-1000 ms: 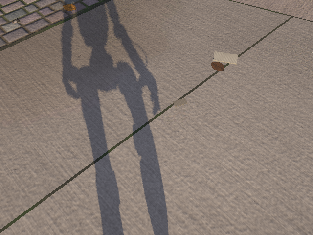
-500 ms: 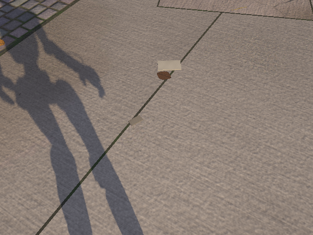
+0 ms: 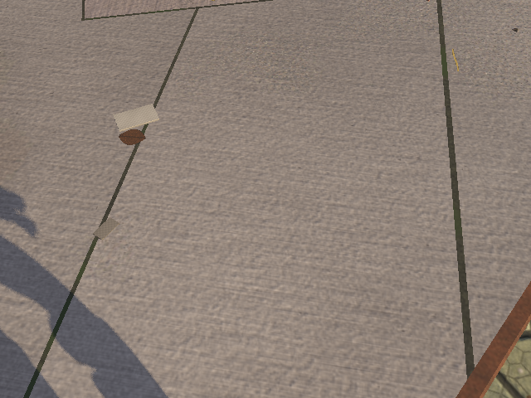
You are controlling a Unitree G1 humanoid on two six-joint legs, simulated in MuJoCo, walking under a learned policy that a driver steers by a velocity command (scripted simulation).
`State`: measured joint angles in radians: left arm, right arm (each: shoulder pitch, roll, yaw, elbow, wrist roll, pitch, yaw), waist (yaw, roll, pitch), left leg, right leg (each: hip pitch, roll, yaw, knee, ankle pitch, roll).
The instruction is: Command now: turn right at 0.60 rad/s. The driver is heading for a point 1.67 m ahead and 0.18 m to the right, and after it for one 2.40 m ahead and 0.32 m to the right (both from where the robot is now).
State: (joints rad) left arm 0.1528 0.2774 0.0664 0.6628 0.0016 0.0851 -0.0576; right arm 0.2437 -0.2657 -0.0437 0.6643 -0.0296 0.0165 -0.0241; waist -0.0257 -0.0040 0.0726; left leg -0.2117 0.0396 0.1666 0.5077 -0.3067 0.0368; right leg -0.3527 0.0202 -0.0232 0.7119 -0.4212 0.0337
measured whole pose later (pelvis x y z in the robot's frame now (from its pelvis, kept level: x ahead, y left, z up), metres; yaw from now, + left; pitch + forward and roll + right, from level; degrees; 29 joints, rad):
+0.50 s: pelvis +0.02 +0.00 +0.00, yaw -17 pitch +2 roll +0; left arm 0.26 0.29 0.06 0.67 0.03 0.04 -0.01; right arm 0.13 -0.28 -0.04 0.67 -0.02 0.06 -0.02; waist 0.04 0.00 0.05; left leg -0.44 -0.02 -0.05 0.80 -0.40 -0.02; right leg -0.28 0.14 0.20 0.47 -0.20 -0.06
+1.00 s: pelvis +0.07 +0.01 +0.01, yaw -21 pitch +1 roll +0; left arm 0.20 0.25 0.03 0.77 0.03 0.00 -0.03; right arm 0.38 -0.26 -0.05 0.83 -0.02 -0.01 0.00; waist -0.06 0.00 0.00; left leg -0.14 -0.05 0.00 0.36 -0.24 0.07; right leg -0.25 0.05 -0.02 0.54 -0.36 -0.05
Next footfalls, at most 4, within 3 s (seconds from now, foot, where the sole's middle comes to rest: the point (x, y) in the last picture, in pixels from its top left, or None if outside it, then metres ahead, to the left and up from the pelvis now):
0.04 right None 0.05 -0.09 -0.77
0.58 left None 0.11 0.09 -0.77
1.04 right None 0.08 -0.09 -0.77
1.48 left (282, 385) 0.47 -0.03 -0.77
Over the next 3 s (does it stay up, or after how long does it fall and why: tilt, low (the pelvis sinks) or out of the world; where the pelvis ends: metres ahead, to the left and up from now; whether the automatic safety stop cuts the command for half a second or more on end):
stays up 1.10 -0.28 0.00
